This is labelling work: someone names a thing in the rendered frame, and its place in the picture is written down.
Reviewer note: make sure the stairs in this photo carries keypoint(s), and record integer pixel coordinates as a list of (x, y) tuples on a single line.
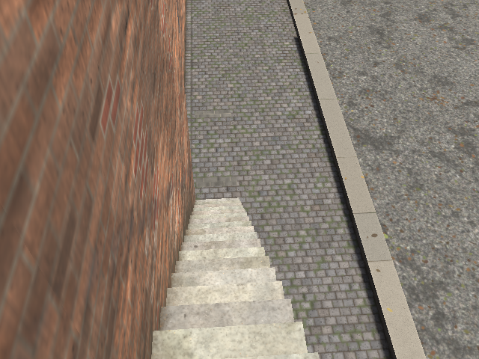
[(224, 301)]

